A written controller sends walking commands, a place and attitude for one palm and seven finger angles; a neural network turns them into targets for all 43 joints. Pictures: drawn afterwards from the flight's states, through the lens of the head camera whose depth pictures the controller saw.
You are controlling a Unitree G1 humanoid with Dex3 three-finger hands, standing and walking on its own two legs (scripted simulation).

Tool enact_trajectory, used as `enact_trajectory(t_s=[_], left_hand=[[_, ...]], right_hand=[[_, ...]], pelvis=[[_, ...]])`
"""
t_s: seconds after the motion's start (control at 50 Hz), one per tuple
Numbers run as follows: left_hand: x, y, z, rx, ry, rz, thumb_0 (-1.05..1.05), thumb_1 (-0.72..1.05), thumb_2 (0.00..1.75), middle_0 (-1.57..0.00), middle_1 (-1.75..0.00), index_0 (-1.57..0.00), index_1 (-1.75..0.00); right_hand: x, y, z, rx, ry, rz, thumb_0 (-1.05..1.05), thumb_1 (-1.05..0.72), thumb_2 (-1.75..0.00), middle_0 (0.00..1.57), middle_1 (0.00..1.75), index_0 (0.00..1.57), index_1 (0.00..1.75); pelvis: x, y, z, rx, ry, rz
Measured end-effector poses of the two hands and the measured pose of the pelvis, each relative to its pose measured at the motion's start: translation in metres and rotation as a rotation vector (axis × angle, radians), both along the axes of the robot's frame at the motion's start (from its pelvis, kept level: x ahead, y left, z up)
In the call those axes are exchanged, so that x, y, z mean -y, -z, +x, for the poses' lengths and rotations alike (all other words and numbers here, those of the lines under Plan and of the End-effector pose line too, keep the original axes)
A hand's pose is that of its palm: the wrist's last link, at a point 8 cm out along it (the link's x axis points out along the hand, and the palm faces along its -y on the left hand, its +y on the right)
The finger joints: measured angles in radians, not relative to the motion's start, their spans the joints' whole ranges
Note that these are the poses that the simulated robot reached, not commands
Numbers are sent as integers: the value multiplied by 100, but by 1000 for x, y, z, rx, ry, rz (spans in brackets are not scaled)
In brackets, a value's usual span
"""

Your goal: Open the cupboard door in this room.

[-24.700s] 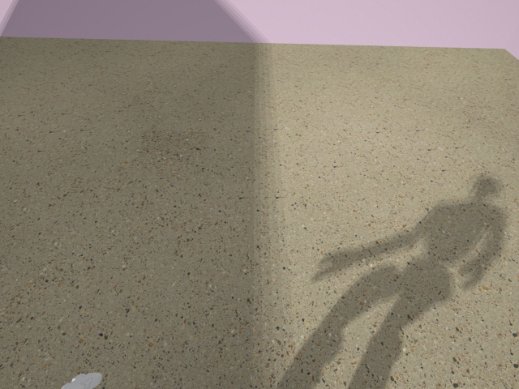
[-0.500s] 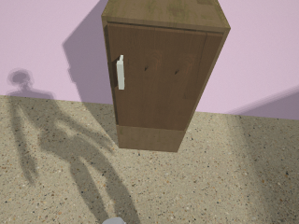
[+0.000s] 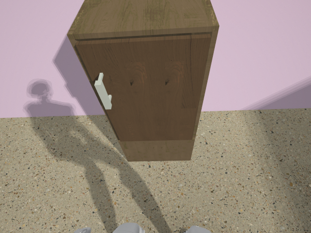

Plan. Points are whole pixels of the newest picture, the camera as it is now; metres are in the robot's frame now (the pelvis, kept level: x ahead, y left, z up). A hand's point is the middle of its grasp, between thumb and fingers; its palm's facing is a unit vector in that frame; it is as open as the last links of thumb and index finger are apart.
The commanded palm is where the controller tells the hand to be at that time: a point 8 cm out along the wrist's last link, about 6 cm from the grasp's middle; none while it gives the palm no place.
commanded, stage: come to a stop and stand still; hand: left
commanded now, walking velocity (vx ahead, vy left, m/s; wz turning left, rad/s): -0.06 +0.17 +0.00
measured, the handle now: (104, 91) +0.55 +0.21 -0.01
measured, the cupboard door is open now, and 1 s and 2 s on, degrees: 0 0 0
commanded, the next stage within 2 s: look again from close up in 0.84 s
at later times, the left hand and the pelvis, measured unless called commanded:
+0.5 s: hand out of the picture -0.04 +0.25 -0.17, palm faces +0.07 -0.98 -0.20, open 7.4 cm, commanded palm none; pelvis -0.05 +0.05 +0.01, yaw +0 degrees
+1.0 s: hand out of the picture -0.07 +0.22 -0.17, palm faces +0.00 -0.98 -0.19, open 7.3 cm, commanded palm none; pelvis -0.07 +0.05 +0.01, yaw -1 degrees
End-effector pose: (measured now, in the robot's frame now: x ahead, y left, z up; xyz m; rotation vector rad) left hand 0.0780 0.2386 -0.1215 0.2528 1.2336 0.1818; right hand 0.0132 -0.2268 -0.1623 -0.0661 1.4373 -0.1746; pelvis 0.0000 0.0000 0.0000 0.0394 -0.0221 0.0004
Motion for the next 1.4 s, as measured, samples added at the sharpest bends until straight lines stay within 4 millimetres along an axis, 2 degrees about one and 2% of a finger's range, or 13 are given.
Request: enact_trajectory(t_s=[0.08, 0.16, 0.22, 0.3, 0.36, 0.46, 0.52, 0.64, 0.8, 0.96, 1.22, 1.4], left_hand=[[5, -6, -6, 15, -16, -4, 0, 91, 90, -20, -30, -20, -30], [2, -8, -20, 24, -29, -17, 0, 90, 90, -20, -30, -21, -30], [-7, -4, -35, 21, -40, -32, 0, 90, 90, -20, -30, -21, -30], [-26, 8, -62, -5, -62, -54, 0, 90, 90, -20, -30, -21, -30], [-43, 21, -84, -39, -83, -72, 0, 90, 90, -20, -30, -21, -30], [-56, 19, -117, -115, -101, -90, 0, 90, 90, -20, -30, -20, -30], [-57, 17, -133, -154, -102, -90, 0, 91, 90, -20, -29, -20, -30], [-47, 15, -154, -226, -81, -80, 0, 91, 90, -19, -29, -20, -30], [-27, 14, -153, -207, -53, -115, 0, 90, 90, -20, -30, -20, -30], [-26, 17, -154, -179, -46, -110, 1, 92, 90, -20, -30, -20, -30], [-41, 11, -152, -110, -32, -70, 0, 91, 90, -20, -30, -20, -30], [-39, 8, -149, -120, -29, -66, 0, 90, 90, -20, -30, -20, -30]], right_hand=[[13, -6, 10, 24, -35, -19, 0, -91, -90, 19, 30, 20, 30], [19, -16, 18, 68, -67, -46, 0, -91, -90, 19, 30, 20, 30], [17, -25, 21, 106, -89, -67, 0, -91, -90, 19, 30, 20, 30], [5, -35, 18, 157, -109, -102, 0, -91, -90, 19, 30, 20, 30], [-11, -38, 4, 176, -112, -126, 0, -91, -90, 19, 30, 20, 30], [-42, -45, -28, 114, -106, -103, 0, -91, -90, 19, 30, 20, 30], [-55, -40, -42, 75, -97, -83, 0, -91, -90, 20, 30, 20, 30], [-63, -24, -67, 30, -44, -43, 1, -92, -90, 20, 30, 21, 30], [-71, -25, -93, 0, -19, -15, 0, -91, -90, 20, 30, 20, 30], [-71, -27, -109, -15, -19, -15, 0, -91, -90, 20, 30, 20, 30], [-67, -16, -90, 106, -64, -11, 1, -92, -90, 19, 30, 20, 30], [-59, -19, -87, 99, -68, -17, 0, -91, -90, 19, 30, 20, 30]], pelvis=[[0, -5, -8, -9, -5, 6], [-3, -8, -17, -14, -8, 9], [-9, -9, -25, -15, -6, 3], [-23, -6, -37, -15, -3, -20], [-36, -1, -45, -8, -2, -38], [-48, -12, -49, -6, -9, -46], [-53, -13, -51, -13, -3, -39], [-57, -9, -56, -15, 10, -22], [-55, -12, -65, -3, 12, -32], [-52, -12, -70, -1, 10, -40], [-58, -5, -77, 5, 10, -33], [-52, -7, -75, -8, 19, -26]])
